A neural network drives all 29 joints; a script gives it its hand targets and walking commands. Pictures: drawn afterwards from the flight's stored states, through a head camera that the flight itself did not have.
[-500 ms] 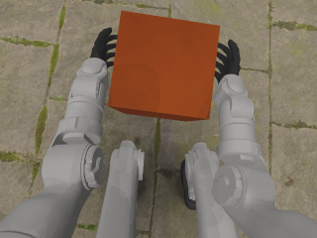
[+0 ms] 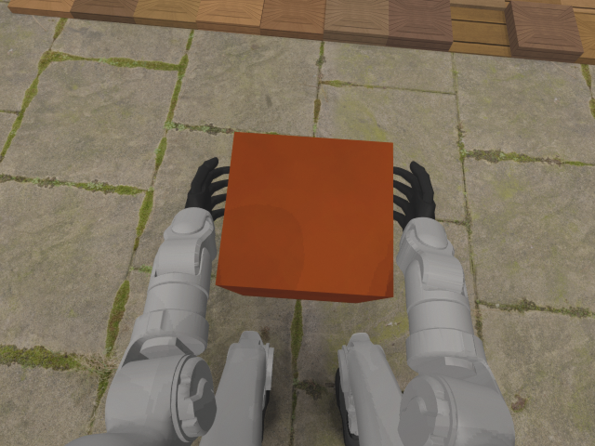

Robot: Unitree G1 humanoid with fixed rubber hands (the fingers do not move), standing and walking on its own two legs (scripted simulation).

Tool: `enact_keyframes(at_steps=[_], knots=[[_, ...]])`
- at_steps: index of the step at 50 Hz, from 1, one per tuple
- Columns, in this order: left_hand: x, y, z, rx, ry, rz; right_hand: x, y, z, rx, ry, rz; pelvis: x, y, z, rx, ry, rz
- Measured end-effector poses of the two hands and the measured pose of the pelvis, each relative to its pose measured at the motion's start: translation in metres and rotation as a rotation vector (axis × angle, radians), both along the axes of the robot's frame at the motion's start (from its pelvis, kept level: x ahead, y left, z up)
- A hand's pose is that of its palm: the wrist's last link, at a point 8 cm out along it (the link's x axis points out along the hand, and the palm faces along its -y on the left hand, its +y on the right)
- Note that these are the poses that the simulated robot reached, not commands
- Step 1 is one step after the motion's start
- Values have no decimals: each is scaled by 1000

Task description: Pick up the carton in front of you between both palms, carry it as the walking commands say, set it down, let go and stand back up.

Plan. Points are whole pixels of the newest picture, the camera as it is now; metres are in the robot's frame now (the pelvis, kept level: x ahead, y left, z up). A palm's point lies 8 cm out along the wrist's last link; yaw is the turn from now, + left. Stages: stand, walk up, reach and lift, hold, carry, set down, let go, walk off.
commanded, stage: reach and lift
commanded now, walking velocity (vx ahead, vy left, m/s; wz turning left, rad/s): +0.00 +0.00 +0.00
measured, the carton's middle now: (305, 232) +0.41 +0.01 -0.12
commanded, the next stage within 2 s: hold in 1.74 s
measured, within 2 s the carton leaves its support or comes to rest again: neither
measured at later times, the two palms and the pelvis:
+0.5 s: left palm (168, 197) +0.37 +0.15 +0.11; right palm (490, 186) +0.38 -0.15 +0.13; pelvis +0.05 -0.01 +0.13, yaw +1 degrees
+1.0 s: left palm (133, 198) +0.33 +0.14 +0.19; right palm (559, 177) +0.35 -0.15 +0.20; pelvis +0.04 -0.01 +0.17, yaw +1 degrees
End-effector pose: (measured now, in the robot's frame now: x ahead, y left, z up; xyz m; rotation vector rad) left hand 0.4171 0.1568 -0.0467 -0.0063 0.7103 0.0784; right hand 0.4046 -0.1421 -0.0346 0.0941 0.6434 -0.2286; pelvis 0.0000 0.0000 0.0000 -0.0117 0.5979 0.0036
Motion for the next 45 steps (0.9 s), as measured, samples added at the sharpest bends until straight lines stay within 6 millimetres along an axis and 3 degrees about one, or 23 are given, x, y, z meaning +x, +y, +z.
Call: enact_keyframes(at_steps=[16, 33, 39, 45], knots=[[-35, -4, 99, 3, 15, 30, -21, -3, 104, -8, 16, 38, 32, -5, 91, 11, -215, -6], [-62, -17, 208, 21, -28, 54, -38, -16, 211, -42, -26, 97, 53, -11, 156, 21, -513, 0], [-76, -17, 228, 35, -12, 53, -50, -16, 231, -62, -9, 119, 50, -11, 165, 19, -611, -3], [-82, -14, 232, 29, 5, 60, -56, -13, 235, -70, 8, 128, 41, -11, 166, 18, -665, 8]])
